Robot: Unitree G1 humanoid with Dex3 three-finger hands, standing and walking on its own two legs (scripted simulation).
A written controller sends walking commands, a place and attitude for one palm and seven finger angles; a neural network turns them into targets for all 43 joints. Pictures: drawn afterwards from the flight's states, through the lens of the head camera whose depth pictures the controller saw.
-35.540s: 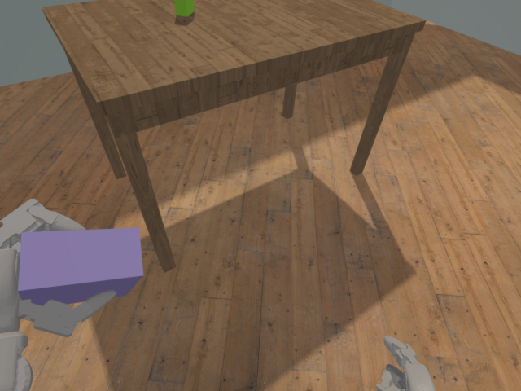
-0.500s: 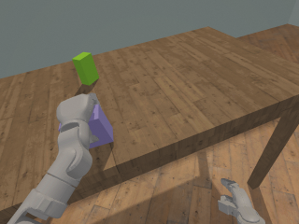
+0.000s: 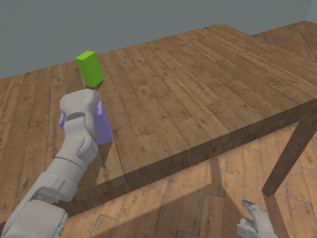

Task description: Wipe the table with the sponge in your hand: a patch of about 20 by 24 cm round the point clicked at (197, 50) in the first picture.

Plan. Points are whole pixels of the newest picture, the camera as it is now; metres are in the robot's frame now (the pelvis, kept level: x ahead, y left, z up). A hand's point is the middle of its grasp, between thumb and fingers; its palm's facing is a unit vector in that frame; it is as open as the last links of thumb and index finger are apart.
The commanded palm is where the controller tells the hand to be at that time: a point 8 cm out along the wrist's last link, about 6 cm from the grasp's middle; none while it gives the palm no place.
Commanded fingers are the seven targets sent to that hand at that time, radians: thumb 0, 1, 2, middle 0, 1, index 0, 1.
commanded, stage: wipe forward along the third lane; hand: left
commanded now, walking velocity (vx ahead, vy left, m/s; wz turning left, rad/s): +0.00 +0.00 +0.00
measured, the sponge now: (90, 130) +0.37 +0.23 +0.11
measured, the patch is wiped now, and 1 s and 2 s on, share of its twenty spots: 0.80 0.90 0.90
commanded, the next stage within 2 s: wipe back along the third lane in 0.86 s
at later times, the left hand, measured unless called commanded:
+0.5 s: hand (85, 108) +0.42 +0.25 +0.15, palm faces +0.02 -0.03 -1.00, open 9.8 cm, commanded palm +0.39 +0.26 +0.17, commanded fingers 0.00 0.10 1.30 -1.20 -1.60 -1.20 -1.60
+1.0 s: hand (81, 101) +0.45 +0.28 +0.15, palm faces -0.01 -0.03 -1.00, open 9.8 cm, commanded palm +0.42 +0.28 +0.17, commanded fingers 0.00 0.10 1.30 -1.20 -1.60 -1.20 -1.60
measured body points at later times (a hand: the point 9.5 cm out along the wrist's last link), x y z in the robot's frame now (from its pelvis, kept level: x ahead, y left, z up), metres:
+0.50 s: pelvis +0.01 +0.03 +0.00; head -0.01 -0.01 +0.45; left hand +0.41 +0.25 +0.20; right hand +0.17 -0.22 -0.11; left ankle -0.01 +0.15 -0.74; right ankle +0.04 -0.04 -0.74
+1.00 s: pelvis +0.02 +0.04 +0.01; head +0.02 +0.01 +0.46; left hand +0.45 +0.27 +0.20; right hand +0.17 -0.21 -0.11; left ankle -0.01 +0.15 -0.74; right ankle +0.04 -0.04 -0.74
